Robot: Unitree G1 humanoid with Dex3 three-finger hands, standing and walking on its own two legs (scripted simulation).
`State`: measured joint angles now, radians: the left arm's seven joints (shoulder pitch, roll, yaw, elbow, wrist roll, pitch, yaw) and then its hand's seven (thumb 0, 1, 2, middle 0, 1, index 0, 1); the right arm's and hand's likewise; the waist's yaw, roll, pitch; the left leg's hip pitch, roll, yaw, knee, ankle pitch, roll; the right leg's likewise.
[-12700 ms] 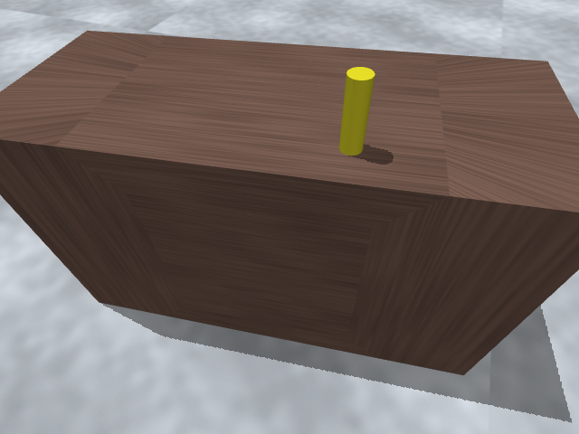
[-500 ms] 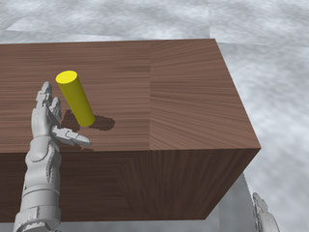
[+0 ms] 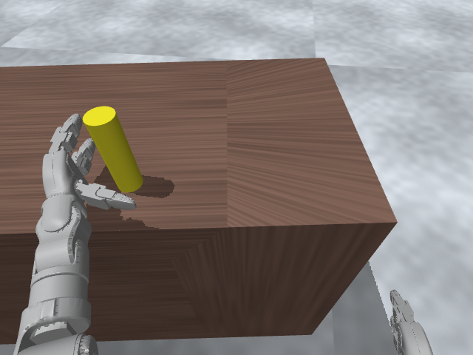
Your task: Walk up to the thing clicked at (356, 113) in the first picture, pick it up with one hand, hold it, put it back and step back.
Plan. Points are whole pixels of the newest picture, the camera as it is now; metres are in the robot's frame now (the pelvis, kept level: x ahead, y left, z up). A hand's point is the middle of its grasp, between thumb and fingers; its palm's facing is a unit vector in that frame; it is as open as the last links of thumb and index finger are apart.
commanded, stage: close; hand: left
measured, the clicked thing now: (116, 153) +0.43 +0.22 +0.13
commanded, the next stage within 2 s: settle in 0.60 s
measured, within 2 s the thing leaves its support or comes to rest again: leaves its support in 0.94 s
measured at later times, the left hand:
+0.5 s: hand (120, 154) +0.43 +0.22 +0.12, palm faces +0.24 -0.97 +0.01, open 9.5 cm
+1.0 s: hand (122, 152) +0.43 +0.22 +0.12, palm faces +0.25 -0.97 -0.01, open 6.3 cm
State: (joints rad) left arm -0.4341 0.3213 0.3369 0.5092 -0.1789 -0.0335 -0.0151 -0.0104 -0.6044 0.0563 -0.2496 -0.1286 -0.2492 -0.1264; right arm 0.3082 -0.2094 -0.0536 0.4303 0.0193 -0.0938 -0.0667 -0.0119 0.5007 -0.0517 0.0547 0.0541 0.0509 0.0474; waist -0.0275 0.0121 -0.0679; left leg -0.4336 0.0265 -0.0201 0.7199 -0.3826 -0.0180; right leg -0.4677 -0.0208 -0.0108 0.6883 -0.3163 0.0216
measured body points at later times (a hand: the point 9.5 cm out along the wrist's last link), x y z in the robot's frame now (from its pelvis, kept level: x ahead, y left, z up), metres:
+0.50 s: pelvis +0.00 +0.01 +0.00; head +0.03 +0.01 +0.44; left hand +0.41 +0.27 +0.12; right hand +0.14 -0.25 -0.07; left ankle -0.01 +0.13 -0.72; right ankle +0.02 -0.13 -0.72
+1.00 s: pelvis +0.00 +0.00 -0.01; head +0.04 +0.00 +0.44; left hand +0.42 +0.27 +0.13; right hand +0.15 -0.25 -0.07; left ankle -0.01 +0.13 -0.72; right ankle +0.02 -0.13 -0.72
